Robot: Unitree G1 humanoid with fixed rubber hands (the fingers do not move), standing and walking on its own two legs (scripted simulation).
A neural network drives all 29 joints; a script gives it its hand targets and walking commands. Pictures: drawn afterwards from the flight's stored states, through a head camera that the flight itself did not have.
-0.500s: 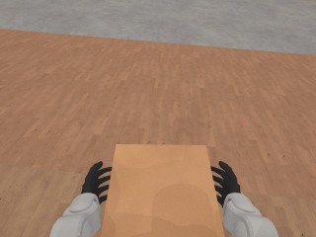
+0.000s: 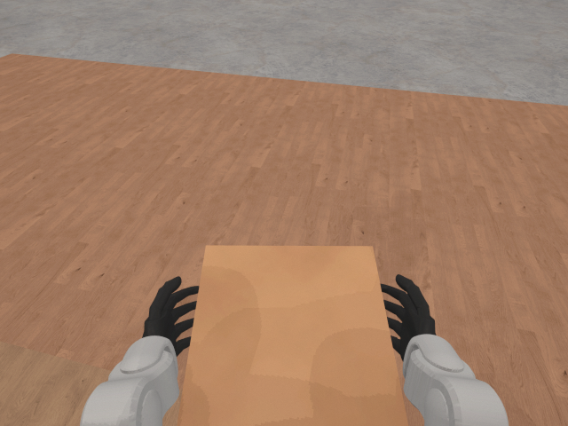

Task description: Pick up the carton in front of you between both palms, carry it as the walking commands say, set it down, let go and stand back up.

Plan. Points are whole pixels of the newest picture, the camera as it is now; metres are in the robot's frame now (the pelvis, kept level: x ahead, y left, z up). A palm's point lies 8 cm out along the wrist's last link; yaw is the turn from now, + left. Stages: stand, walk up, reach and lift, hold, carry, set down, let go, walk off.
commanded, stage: carry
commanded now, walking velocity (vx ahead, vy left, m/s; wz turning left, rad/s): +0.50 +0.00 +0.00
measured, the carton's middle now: (287, 358) +0.23 +0.01 +0.00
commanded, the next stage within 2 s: none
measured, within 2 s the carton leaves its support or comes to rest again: neither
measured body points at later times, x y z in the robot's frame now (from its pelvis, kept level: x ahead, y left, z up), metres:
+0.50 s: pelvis +0.32 +0.06 -0.01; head +0.40 +0.06 +0.43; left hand +0.68 +0.18 +0.03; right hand +0.65 -0.13 +0.04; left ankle +0.34 +0.10 -0.75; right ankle +0.29 -0.08 -0.66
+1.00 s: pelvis +0.67 +0.00 -0.05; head +0.73 +0.00 +0.40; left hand +0.99 +0.17 +0.01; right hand +1.01 -0.14 +0.01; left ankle +0.67 +0.14 -0.71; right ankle +0.66 -0.04 -0.78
